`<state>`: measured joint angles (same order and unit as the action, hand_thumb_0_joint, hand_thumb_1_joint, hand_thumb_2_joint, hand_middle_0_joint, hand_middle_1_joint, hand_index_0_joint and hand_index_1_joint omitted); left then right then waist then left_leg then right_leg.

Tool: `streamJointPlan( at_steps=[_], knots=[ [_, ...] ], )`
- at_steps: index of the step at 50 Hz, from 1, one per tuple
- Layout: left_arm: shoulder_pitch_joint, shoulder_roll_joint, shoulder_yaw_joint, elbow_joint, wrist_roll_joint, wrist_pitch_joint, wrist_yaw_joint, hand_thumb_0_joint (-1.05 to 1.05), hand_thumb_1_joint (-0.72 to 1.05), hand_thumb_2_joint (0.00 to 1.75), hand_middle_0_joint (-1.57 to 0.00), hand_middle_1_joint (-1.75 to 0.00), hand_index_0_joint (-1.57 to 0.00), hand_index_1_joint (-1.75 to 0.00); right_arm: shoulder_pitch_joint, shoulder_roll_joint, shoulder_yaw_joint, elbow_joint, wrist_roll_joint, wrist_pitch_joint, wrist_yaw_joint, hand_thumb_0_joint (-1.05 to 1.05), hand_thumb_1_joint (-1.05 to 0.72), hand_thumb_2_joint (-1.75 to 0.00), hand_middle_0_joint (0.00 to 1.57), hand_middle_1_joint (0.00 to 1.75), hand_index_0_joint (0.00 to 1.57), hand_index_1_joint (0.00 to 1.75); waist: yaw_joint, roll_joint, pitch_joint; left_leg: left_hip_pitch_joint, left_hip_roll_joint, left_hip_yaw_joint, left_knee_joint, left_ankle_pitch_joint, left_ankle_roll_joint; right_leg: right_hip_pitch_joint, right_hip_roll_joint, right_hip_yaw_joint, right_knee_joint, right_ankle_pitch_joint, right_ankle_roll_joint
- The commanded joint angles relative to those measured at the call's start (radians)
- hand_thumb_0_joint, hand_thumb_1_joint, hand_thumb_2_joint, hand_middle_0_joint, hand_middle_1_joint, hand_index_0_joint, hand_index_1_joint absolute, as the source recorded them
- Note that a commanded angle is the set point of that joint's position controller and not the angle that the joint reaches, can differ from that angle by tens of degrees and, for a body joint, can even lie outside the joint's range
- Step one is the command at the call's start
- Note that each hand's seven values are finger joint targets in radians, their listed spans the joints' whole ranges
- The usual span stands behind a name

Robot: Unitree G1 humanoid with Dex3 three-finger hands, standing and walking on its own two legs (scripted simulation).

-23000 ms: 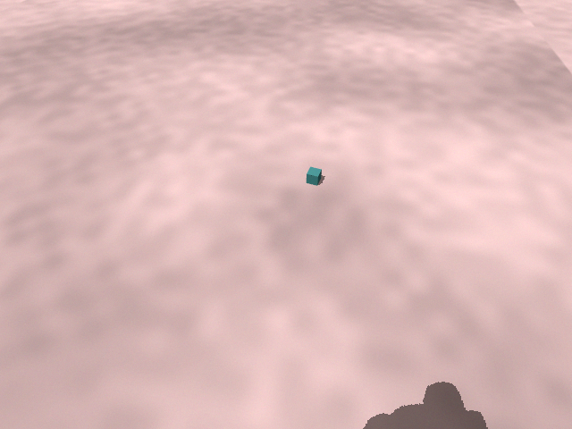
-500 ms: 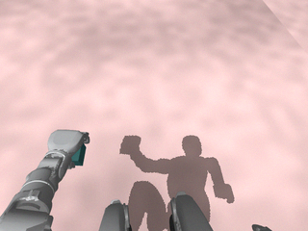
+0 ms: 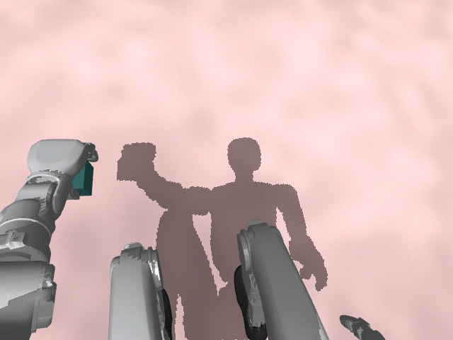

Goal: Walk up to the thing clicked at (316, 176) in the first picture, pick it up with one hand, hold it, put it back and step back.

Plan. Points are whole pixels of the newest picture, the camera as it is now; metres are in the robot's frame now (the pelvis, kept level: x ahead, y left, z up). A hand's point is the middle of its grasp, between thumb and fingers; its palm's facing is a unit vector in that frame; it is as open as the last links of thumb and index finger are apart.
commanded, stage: crouch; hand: left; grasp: from above
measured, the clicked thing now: (72, 177) +0.46 +0.24 -0.19
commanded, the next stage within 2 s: lower in 1.00 s
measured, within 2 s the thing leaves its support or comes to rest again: neither
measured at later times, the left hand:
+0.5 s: hand (84, 177) +0.48 +0.23 -0.24, palm faces -0.47 +0.04 -0.88, open 8.9 cm
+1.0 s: hand (91, 178) +0.49 +0.23 -0.28, palm faces -0.47 +0.04 -0.88, open 8.9 cm
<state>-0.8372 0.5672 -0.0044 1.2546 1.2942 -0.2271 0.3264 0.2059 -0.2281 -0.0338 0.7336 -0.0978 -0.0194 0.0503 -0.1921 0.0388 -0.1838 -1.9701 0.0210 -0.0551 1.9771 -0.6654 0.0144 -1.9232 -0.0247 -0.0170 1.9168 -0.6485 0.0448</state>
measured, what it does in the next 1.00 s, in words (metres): lowers itself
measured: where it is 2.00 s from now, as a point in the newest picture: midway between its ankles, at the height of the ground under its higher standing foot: (208, 328)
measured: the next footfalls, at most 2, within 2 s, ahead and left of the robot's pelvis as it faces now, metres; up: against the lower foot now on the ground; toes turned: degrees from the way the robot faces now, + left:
none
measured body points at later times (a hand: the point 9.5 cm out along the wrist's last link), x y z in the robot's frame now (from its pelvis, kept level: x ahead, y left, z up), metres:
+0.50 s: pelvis -0.01 -0.01 -0.08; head +0.24 +0.04 +0.30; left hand +0.50 +0.23 -0.19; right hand +0.02 -0.29 -0.18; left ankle +0.07 +0.11 -0.43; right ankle +0.08 -0.14 -0.43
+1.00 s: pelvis -0.01 -0.01 -0.11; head +0.24 +0.05 +0.26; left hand +0.51 +0.22 -0.23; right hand +0.00 -0.28 -0.21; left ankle +0.07 +0.11 -0.43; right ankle +0.08 -0.14 -0.43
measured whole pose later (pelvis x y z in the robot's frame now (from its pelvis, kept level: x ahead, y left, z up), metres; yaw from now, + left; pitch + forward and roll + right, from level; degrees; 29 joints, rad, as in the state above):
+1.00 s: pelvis -0.01 -0.01 -0.11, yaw -3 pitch +35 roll -8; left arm -1.03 0.74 0.03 1.44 1.34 -0.26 0.35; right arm 0.19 -0.25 0.06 0.72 -0.14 -0.02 0.12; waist -0.28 0.00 -0.05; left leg -2.29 0.02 -0.12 2.35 -0.69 0.00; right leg -2.22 0.00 -0.05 2.26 -0.66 0.05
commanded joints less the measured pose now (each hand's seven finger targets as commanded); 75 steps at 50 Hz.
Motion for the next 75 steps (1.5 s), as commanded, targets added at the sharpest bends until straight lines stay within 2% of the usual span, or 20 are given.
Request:
streamJointPlan(
  at_steps=[1, 6, 9, 11, 14, 18, 33, 35, 39, 44, 47, 53, 55, 61, 63, 65, 69, 70, 71, 75],
  knots=[
    [-0.444, 0.269, 0.061, -0.175, 0.003, -0.003, 0.069, 0.0, 0.85, 0.65, -1.19, -0.47, -1.2, -0.46, 0.212, -0.231, -0.075, -0.028, -0.005, -0.015, 0.005, 0.0, -0.92, -0.91, 0.2, 0.3, 0.2, 0.3, -0.02, 0.231, -0.697, 0.574, -0.022, -0.014, -0.191, 0.247, -0.008, 0.21, 0.03, -0.068, -0.151, 0.196, -0.087],
    [-0.517, 0.28, 0.054, -0.187, 0.0, -0.002, 0.063, 0.0, 0.82, 0.63, -1.17, -0.45, -1.18, -0.45, 0.209, -0.234, -0.072, -0.028, -0.01, -0.015, 0.018, 0.0, -0.92, -0.91, 0.2, 0.3, 0.2, 0.3, -0.037, 0.258, -0.721, 0.524, -0.022, 0.009, -0.108, 0.262, 0.0, 0.186, 0.036, -0.068, -0.101, 0.226, -0.083],
    [-0.464, 0.301, 0.072, -0.116, 0.012, 0.004, 0.059, 0.0, 0.8, 0.63, -1.16, -0.44, -1.17, -0.44, 0.226, -0.237, -0.065, -0.026, -0.016, -0.014, 0.026, 0.0, -0.92, -0.91, 0.2, 0.3, 0.2, 0.3, -0.041, 0.235, -0.67, 0.48, -0.022, 0.003, -0.091, 0.251, -0.003, 0.17, 0.029, -0.073, -0.077, 0.216, -0.082],
    [-0.492, 0.29, 0.061, -0.128, 0.007, -0.001, 0.055, 0.0, 0.82, 0.63, -1.17, -0.45, -1.18, -0.44, 0.221, -0.24, -0.065, -0.033, -0.017, -0.012, 0.031, 0.0, -0.92, -0.91, 0.2, 0.3, 0.2, 0.3, -0.049, 0.245, -0.698, 0.477, -0.022, 0.007, -0.072, 0.25, -0.001, 0.171, 0.037, -0.078, -0.06, 0.22, -0.083],
    [-0.497, 0.324, 0.07, -0.099, 0.005, -0.005, 0.049, 0.0, 0.79, 0.64, -1.15, -0.45, -1.16, -0.45, 0.214, -0.242, -0.059, -0.032, -0.015, -0.008, 0.035, 0.0, -0.92, -0.91, 0.2, 0.3, 0.2, 0.3, -0.045, 0.234, -0.665, 0.403, -0.025, 0.017, -0.04, 0.233, 0.004, 0.162, 0.04, -0.075, -0.037, 0.221, -0.082],
    [-0.514, 0.331, 0.068, -0.068, 0.007, -0.016, 0.042, 0.0, 0.82, 0.6, -1.16, -0.45, -1.18, -0.43, 0.222, -0.246, -0.052, -0.026, -0.019, -0.006, 0.041, 0.0, -0.92, -0.91, 0.2, 0.3, 0.2, 0.3, -0.066, 0.22, -0.626, 0.344, -0.026, 0.026, -0.003, 0.206, 0.01, 0.151, 0.041, -0.077, -0.022, 0.214, -0.076],
    [-0.581, 0.412, 0.086, -0.039, 0.027, -0.041, 0.06, 0.0, 0.8, 0.57, -1.14, -0.44, -1.16, -0.42, 0.224, -0.27, -0.017, -0.021, -0.031, -0.001, 0.051, 0.0, -0.92, -0.91, 0.2, 0.3, 0.2, 0.3, -0.076, 0.281, -0.621, 0.297, -0.025, 0.015, 0.069, 0.177, 0.005, 0.07, 0.051, -0.107, 0.073, 0.187, -0.081],
    [-0.553, 0.385, 0.071, 0.009, 0.032, -0.039, 0.063, 0.0, 0.79, 0.58, -1.14, -0.44, -1.15, -0.43, 0.23, -0.273, -0.011, -0.017, -0.033, -0.003, 0.052, 0.0, -0.92, -0.91, 0.2, 0.3, 0.2, 0.3, -0.092, 0.271, -0.583, 0.276, -0.025, 0.011, 0.077, 0.166, 0.003, 0.051, 0.048, -0.112, 0.082, 0.178, -0.08],
    [-0.593, 0.421, 0.082, -0.022, 0.036, -0.041, 0.07, 0.0, 0.8, 0.58, -1.14, -0.44, -1.15, -0.43, 0.228, -0.276, -0.001, -0.018, -0.034, -0.005, 0.054, 0.0, -0.92, -0.91, 0.2, 0.3, 0.2, 0.3, -0.091, 0.293, -0.6, 0.265, -0.025, 0.009, 0.087, 0.166, 0.004, 0.049, 0.05, -0.118, 0.102, 0.182, -0.082],
    [-0.571, 0.408, 0.067, 0.025, 0.033, -0.035, 0.068, 0.0, 0.8, 0.6, -1.15, -0.45, -1.16, -0.44, 0.224, -0.278, 0.011, -0.013, -0.037, -0.004, 0.055, 0.0, -0.92, -0.91, 0.2, 0.3, 0.2, 0.3, -0.103, 0.273, -0.572, 0.242, -0.026, 0.013, 0.113, 0.165, 0.008, 0.045, 0.054, -0.118, 0.105, 0.189, -0.078],
    [-0.578, 0.417, 0.07, 0.005, 0.03, -0.036, 0.069, 0.0, 0.79, 0.59, -1.15, -0.44, -1.15, -0.43, 0.22, -0.28, 0.013, -0.015, -0.036, -0.003, 0.056, 0.0, -0.92, -0.91, 0.2, 0.3, 0.2, 0.3, -0.092, 0.307, -0.596, 0.257, -0.023, 0.012, 0.119, 0.182, 0.003, 0.038, 0.054, -0.122, 0.121, 0.201, -0.08],
    [-0.584, 0.415, 0.059, 0.013, 0.03, -0.043, 0.066, 0.0, 0.79, 0.6, -1.14, -0.45, -1.15, -0.45, 0.215, -0.281, 0.022, -0.015, -0.037, -0.001, 0.058, 0.0, -0.92, -0.91, 0.2, 0.3, 0.2, 0.3, -0.105, 0.293, -0.573, 0.215, -0.024, 0.01, 0.141, 0.177, 0.006, 0.037, 0.058, -0.127, 0.136, 0.205, -0.079],
    [-0.602, 0.444, 0.073, -0.013, 0.028, -0.046, 0.07, 0.0, 0.81, 0.59, -1.15, -0.45, -1.15, -0.44, 0.215, -0.283, 0.022, -0.018, -0.037, -0.002, 0.059, 0.0, -0.92, -0.91, 0.2, 0.3, 0.2, 0.3, -0.097, 0.297, -0.61, 0.22, -0.023, 0.011, 0.15, 0.199, 0.008, 0.061, 0.059, -0.128, 0.143, 0.226, -0.078],
    [-0.588, 0.398, 0.039, 0.095, 0.027, -0.049, 0.072, 0.0, 0.77, 0.56, -1.14, -0.41, -1.15, -0.41, 0.195, -0.287, 0.036, -0.016, -0.041, -0.005, 0.058, 0.0, -0.92, -0.9, 0.2, 0.3, 0.2, 0.3, -0.122, 0.289, -0.51, 0.183, -0.022, -0.002, 0.161, 0.158, 0.005, -0.017, 0.062, -0.142, 0.162, 0.188, -0.083],
    [-0.584, 0.42, 0.046, 0.112, 0.039, -0.054, 0.074, 0.0, 0.79, 0.57, -1.15, -0.41, -1.16, -0.41, 0.208, -0.294, 0.044, -0.014, -0.047, -0.008, 0.062, 0.0, -0.91, -0.9, 0.2, 0.3, 0.2, 0.3, -0.133, 0.278, -0.507, 0.176, -0.023, -0.002, 0.18, 0.18, 0.006, -0.002, 0.061, -0.146, 0.174, 0.208, -0.079],
    [-0.594, 0.461, 0.066, 0.077, 0.038, -0.063, 0.079, 0.0, 0.81, 0.59, -1.18, -0.43, -1.18, -0.43, 0.201, -0.298, 0.048, -0.015, -0.05, -0.008, 0.064, 0.0, -0.92, -0.9, 0.2, 0.3, 0.2, 0.3, -0.111, 0.294, -0.544, 0.183, -0.023, 0.003, 0.191, 0.195, 0.008, 0.023, 0.063, -0.141, 0.177, 0.223, -0.077],
    [-0.6, 0.457, 0.068, 0.109, 0.042, -0.074, 0.099, 0.0, 0.83, 0.59, -1.16, -0.47, -1.17, -0.46, 0.194, -0.304, 0.058, -0.02, -0.062, -0.016, 0.067, 0.0, -0.92, -0.9, 0.2, 0.3, 0.2, 0.3, -0.139, 0.312, -0.488, 0.164, -0.021, -0.004, 0.201, 0.165, 0.004, -0.02, 0.062, -0.154, 0.194, 0.196, -0.078],
    [-0.616, 0.466, 0.069, 0.088, 0.049, -0.079, 0.104, 0.0, 0.82, 0.59, -1.16, -0.47, -1.17, -0.46, 0.195, -0.303, 0.06, -0.018, -0.065, -0.018, 0.067, 0.0, -0.91, -0.9, 0.2, 0.3, 0.2, 0.3, -0.143, 0.3, -0.517, 0.168, -0.02, -0.004, 0.213, 0.164, 0.008, -0.004, 0.066, -0.153, 0.191, 0.2, -0.074],
    [-0.625, 0.504, 0.085, 0.084, 0.054, -0.083, 0.113, 0.0, 0.81, 0.58, -1.15, -0.46, -1.16, -0.45, 0.197, -0.312, 0.063, -0.019, -0.065, -0.017, 0.068, 0.0, -0.91, -0.9, 0.2, 0.3, 0.2, 0.3, -0.138, 0.306, -0.534, 0.152, -0.021, -0.006, 0.215, 0.162, 0.008, 0.006, 0.066, -0.154, 0.196, 0.196, -0.075],
    [-0.601, 0.518, 0.105, 0.078, 0.068, -0.084, 0.139, 0.0, 0.84, 0.59, -1.17, -0.48, -1.18, -0.47, 0.197, -0.311, 0.066, -0.021, -0.078, -0.026, 0.072, 0.0, -0.91, -0.9, 0.2, 0.3, 0.2, 0.3, -0.133, 0.34, -0.547, 0.17, -0.019, -0.003, 0.227, 0.182, 0.004, 0.009, 0.066, -0.156, 0.215, 0.211, -0.075]
  ],
)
